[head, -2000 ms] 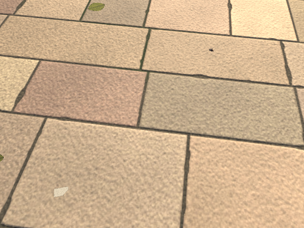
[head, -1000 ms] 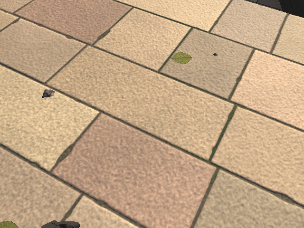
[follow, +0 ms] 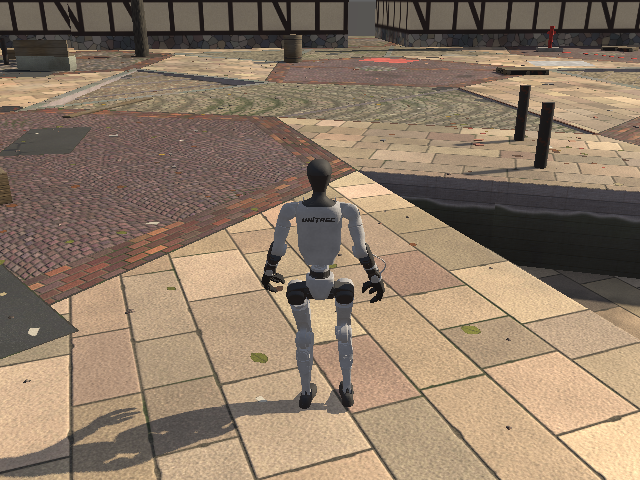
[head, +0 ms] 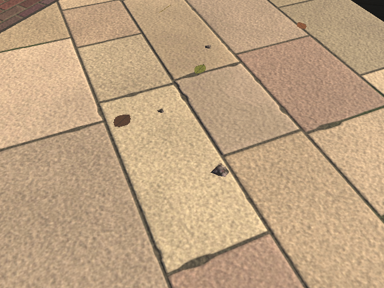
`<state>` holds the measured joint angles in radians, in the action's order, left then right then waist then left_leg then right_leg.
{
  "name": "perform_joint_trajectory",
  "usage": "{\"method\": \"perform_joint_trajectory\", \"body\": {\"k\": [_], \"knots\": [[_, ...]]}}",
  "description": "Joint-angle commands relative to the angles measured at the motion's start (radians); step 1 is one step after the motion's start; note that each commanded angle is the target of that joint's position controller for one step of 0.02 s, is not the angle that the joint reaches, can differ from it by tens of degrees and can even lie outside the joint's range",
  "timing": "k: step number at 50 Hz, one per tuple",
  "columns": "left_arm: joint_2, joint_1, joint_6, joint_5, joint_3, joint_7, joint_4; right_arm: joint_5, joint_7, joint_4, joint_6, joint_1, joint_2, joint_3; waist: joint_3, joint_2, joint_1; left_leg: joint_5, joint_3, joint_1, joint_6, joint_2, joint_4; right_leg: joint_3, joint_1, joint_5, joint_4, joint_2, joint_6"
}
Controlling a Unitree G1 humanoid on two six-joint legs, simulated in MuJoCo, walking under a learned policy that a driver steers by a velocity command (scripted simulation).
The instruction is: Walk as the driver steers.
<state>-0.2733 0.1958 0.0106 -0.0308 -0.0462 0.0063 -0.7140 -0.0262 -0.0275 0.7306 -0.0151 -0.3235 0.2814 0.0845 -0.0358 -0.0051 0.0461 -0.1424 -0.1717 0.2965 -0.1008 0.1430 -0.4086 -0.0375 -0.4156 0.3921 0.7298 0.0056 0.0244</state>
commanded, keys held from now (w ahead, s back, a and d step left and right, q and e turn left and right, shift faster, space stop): w+q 0.02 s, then no key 0.98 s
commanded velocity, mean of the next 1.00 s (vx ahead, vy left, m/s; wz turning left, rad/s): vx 0.10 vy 0.00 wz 0.15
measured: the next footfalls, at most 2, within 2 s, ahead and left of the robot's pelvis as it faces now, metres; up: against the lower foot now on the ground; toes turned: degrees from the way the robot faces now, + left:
right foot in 0.06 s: +0.07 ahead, -0.13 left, +0.00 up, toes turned +4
left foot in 0.42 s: +0.17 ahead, +0.09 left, +0.00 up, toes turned +5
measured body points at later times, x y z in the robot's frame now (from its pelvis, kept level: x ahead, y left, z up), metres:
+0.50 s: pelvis +0.11 +0.00 -0.01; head +0.13 +0.01 +0.44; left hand +0.11 +0.26 -0.15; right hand +0.29 -0.21 -0.11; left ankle +0.13 +0.09 -0.74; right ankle +0.04 -0.13 -0.72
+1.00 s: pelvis +0.14 -0.02 +0.00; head +0.15 -0.02 +0.45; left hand +0.16 +0.23 -0.14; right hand +0.21 -0.27 -0.15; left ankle +0.13 +0.09 -0.74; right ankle +0.13 -0.13 -0.74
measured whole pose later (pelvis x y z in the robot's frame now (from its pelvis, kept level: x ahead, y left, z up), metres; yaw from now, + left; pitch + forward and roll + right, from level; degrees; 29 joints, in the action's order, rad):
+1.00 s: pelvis +0.14 -0.02 +0.00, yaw +7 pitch -2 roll +0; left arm -0.21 0.25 0.00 -0.01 -0.01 -0.03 -1.00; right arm -0.01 0.03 1.04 0.00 -0.24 0.22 0.02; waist 0.04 0.00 0.00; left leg -0.20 -0.03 0.15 -0.02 0.04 -0.38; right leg 0.01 -0.12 0.25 0.41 0.00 -0.02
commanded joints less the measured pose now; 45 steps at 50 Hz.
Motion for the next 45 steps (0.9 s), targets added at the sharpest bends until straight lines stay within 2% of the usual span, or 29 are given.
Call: {"method": "perform_joint_trajectory", "body": {"k": [1, 2, 3, 4, 5, 6, 7, 9, 11, 13, 15, 17, 18, 19, 20, 21, 22, 23, 24, 25, 26, 28, 30, 32, 34, 35, 37, 41, 45], "knots": [[-0.069, 0.059, -0.032, 0.018, -0.016, -0.012, 0.054, 0.002, -0.002, -0.091, 0.012, 0.099, 0.159, 0.044, 0.015, -0.097, -0.085, -0.465, -0.328, 0.155, -0.118, -0.203, 0.150, 0.026, 0.219, -0.008, -0.193, -0.052, -0.035], [-0.064, 0.133, -0.041, 0.019, -0.016, -0.025, 0.030, 0.005, 0.005, -0.094, 0.011, 0.121, 0.138, 0.039, 0.035, -0.062, -0.133, -0.467, -0.290, 0.237, -0.079, -0.155, 0.088, 0.038, 0.350, -0.088, -0.332, -0.049, -0.050], [-0.116, 0.189, -0.052, 0.008, -0.026, -0.042, 0.018, 0.012, 0.014, -0.102, 0.019, 0.115, 0.085, 0.025, 0.038, 0.034, -0.147, -0.465, -0.201, 0.349, -0.023, -0.089, -0.068, -0.070, 0.466, -0.014, -0.415, 0.072, -0.069], [-0.206, 0.212, -0.059, -0.013, -0.038, -0.052, 0.040, 0.025, 0.020, -0.124, 0.032, 0.086, -0.020, -0.006, -0.018, 0.222, -0.137, -0.445, -0.003, 0.413, 0.031, 0.038, -0.368, -0.421, 0.509, 0.260, -0.562, 0.359, -0.129], [-0.258, 0.153, -0.055, -0.025, -0.056, -0.051, 0.034, -0.016, 0.020, -0.131, 0.042, 0.119, 0.064, 0.007, 0.106, 0.151, -0.099, -0.364, 0.026, 0.491, 0.035, 0.010, -0.474, -0.592, 0.350, 0.292, -0.614, 0.419, -0.206], [-0.194, 0.125, -0.057, -0.013, -0.044, -0.043, 0.028, -0.026, 0.013, -0.122, 0.046, 0.104, 0.091, 0.016, 0.144, 0.094, -0.056, -0.298, -0.007, 0.443, 0.037, -0.045, -0.521, -0.528, 0.288, 0.202, -0.585, 0.388, -0.231], [-0.131, 0.081, -0.062, 0.004, -0.028, -0.031, 0.030, -0.021, 0.004, -0.088, 0.044, 0.067, 0.097, 0.017, 0.149, 0.073, -0.028, -0.245, 0.002, 0.398, 0.054, -0.056, -0.536, -0.394, 0.278, 0.058, -0.562, 0.310, -0.206], [-0.107, 0.057, -0.069, 0.008, -0.019, -0.023, 0.032, -0.016, -0.008, -0.051, 0.031, 0.014, 0.088, 0.015, 0.099, 0.155, -0.018, -0.197, 0.056, 0.330, 0.086, -0.043, -0.595, -0.194, 0.297, -0.388, -0.508, 0.220, -0.182], [-0.104, 0.094, -0.076, 0.010, -0.018, -0.015, 0.007, -0.011, -0.011, -0.057, 0.025, 0.045, 0.061, 0.002, 0.046, 0.143, -0.032, -0.187, 0.087, 0.283, 0.103, -0.042, -0.575, -0.081, 0.327, -0.812, -0.430, 0.199, -0.186], [-0.107, 0.117, -0.071, 0.013, -0.018, -0.011, -0.013, -0.005, -0.012, -0.069, 0.019, 0.106, 0.028, -0.016, 0.022, 0.148, -0.051, -0.159, 0.129, 0.236, 0.112, -0.058, -0.463, -0.020, 0.348, -0.934, -0.389, 0.182, -0.177], [-0.114, 0.136, -0.060, 0.019, -0.020, -0.010, -0.031, -0.001, -0.013, -0.077, 0.013, 0.161, 0.007, -0.032, 0.014, 0.182, -0.077, -0.140, 0.182, 0.151, 0.109, -0.072, -0.314, 0.004, 0.341, -0.937, -0.365, 0.167, -0.168], [-0.126, 0.174, -0.046, 0.023, -0.024, -0.010, -0.053, 0.004, -0.006, -0.076, 0.010, 0.181, 0.014, -0.037, 0.006, 0.207, -0.099, -0.126, 0.220, 0.083, 0.095, -0.065, -0.210, -0.015, 0.354, -0.925, -0.329, 0.171, -0.166], [-0.128, 0.181, -0.041, 0.027, -0.025, -0.012, -0.061, 0.005, 0.000, -0.068, 0.013, 0.169, 0.016, -0.039, 0.005, 0.199, -0.092, -0.093, 0.223, 0.035, 0.081, -0.063, -0.140, -0.028, 0.351, -0.898, -0.303, 0.176, -0.162], [-0.127, 0.172, -0.038, 0.035, -0.024, -0.015, -0.066, 0.001, 0.008, -0.053, 0.022, 0.134, 0.012, -0.041, 0.001, 0.166, -0.060, 0.008, 0.214, -0.059, 0.062, -0.067, -0.013, -0.026, 0.320, -0.846, -0.260, 0.169, -0.142], [-0.116, 0.183, -0.041, 0.037, -0.020, -0.017, -0.071, -0.012, 0.017, -0.040, 0.033, 0.102, 0.035, -0.039, -0.026, 0.111, -0.037, 0.141, 0.147, -0.188, 0.043, -0.119, 0.062, -0.019, 0.266, -0.761, -0.208, 0.155, -0.105], [-0.074, 0.193, -0.046, 0.030, -0.005, -0.017, -0.040, -0.025, 0.027, -0.035, 0.044, 0.031, 0.103, -0.030, -0.123, -0.010, -0.024, 0.416, -0.040, -0.369, 0.007, -0.317, 0.029, 0.012, 0.170, -0.481, -0.103, 0.126, -0.067], [0.008, 0.273, -0.033, 0.046, 0.021, -0.016, -0.043, -0.005, 0.043, -0.024, 0.039, 0.035, 0.123, -0.030, -0.187, -0.195, -0.057, 0.770, -0.205, -0.419, -0.158, -0.498, -0.022, 0.068, 0.098, 0.051, -0.025, 0.027, -0.044], [-0.058, 0.199, -0.007, 0.034, 0.006, -0.027, -0.054, 0.023, 0.045, -0.002, 0.037, -0.004, 0.066, -0.042, -0.171, -0.160, -0.004, 0.712, -0.229, -0.370, -0.206, -0.494, -0.001, 0.031, 0.083, 0.240, 0.032, 0.017, -0.045], [-0.071, 0.145, 0.002, 0.026, 0.001, -0.027, -0.043, 0.020, 0.049, 0.007, 0.039, 0.028, 0.055, -0.050, -0.082, -0.140, -0.012, 0.631, -0.196, -0.326, -0.196, -0.462, 0.031, 0.018, 0.033, 0.260, 0.068, 0.010, -0.043], [-0.064, 0.121, 0.008, 0.022, 0.002, -0.025, -0.052, 0.012, 0.055, 0.008, 0.036, 0.073, 0.036, -0.060, -0.044, -0.104, -0.027, 0.555, -0.156, -0.284, -0.164, -0.424, 0.058, 0.009, 0.033, 0.228, 0.054, 0.017, -0.037], [-0.058, 0.125, 0.013, 0.021, 0.002, -0.022, -0.060, 0.010, 0.063, 0.011, 0.035, 0.106, 0.034, -0.064, -0.014, -0.115, -0.050, 0.532, -0.111, -0.233, -0.127, -0.389, 0.078, 0.009, 0.062, 0.172, 0.010, 0.026, -0.029], [-0.039, 0.177, 0.018, 0.020, 0.008, -0.023, -0.101, 0.007, 0.066, 0.020, 0.034, 0.154, 0.036, -0.065, -0.021, -0.129, -0.084, 0.525, -0.027, -0.173, -0.081, -0.324, 0.082, 0.030, 0.166, 0.074, -0.060, 0.010, -0.012], [-0.025, 0.189, 0.022, 0.023, 0.012, -0.026, -0.127, 0.011, 0.062, 0.035, 0.035, 0.168, 0.032, -0.065, -0.033, -0.123, -0.089, 0.432, 0.009, -0.134, -0.063, -0.297, 0.077, 0.053, 0.236, -0.020, -0.142, -0.002, -0.003], [-0.010, 0.183, 0.023, 0.015, 0.019, -0.029, -0.146, 0.022, 0.059, 0.052, 0.030, 0.185, 0.034, -0.063, -0.012, -0.103, -0.104, 0.155, 0.021, -0.042, -0.022, -0.263, 0.075, 0.058, 0.333, -0.209, -0.285, 0.004, -0.006], [-0.052, 0.129, 0.011, -0.004, 0.018, -0.028, -0.132, 0.016, 0.053, 0.075, 0.021, 0.157, 0.023, -0.061, 0.055, -0.062, -0.072, -0.182, 0.004, 0.054, 0.035, -0.222, 0.098, -0.042, 0.344, -0.242, -0.361, 0.095, -0.021], [-0.097, 0.102, 0.009, 0.009, 0.005, -0.025, -0.142, 0.020, 0.049, 0.090, 0.011, 0.128, 0.018, -0.056, 0.127, 0.024, -0.039, -0.185, 0.036, 0.016, 0.045, -0.174, 0.114, -0.059, 0.207, -0.149, -0.354, 0.100, -0.040], [-0.059, 0.080, -0.004, 0.015, 0.013, -0.023, -0.160, 0.014, 0.049, 0.128, 0.011, 0.114, 0.024, -0.052, 0.141, 0.065, -0.044, -0.050, 0.042, -0.101, 0.043, -0.181, 0.066, -0.066, 0.127, -0.129, -0.399, 0.097, -0.046], [-0.049, 0.085, -0.022, 0.021, 0.014, -0.033, -0.196, 0.017, 0.053, 0.187, 0.030, 0.095, 0.029, -0.047, 0.048, 0.044, -0.048, 0.108, 0.043, -0.159, 0.041, -0.199, 0.048, -0.053, 0.242, -0.294, -0.388, 0.093, -0.054], [-0.045, 0.084, -0.018, 0.020, 0.015, -0.037, -0.231, 0.020, 0.059, 0.242, 0.024, 0.088, 0.025, -0.048, 0.062, 0.026, -0.051, 0.102, 0.049, -0.156, 0.051, -0.198, 0.065, -0.051, 0.262, -0.304, -0.394, 0.095, -0.063]]}}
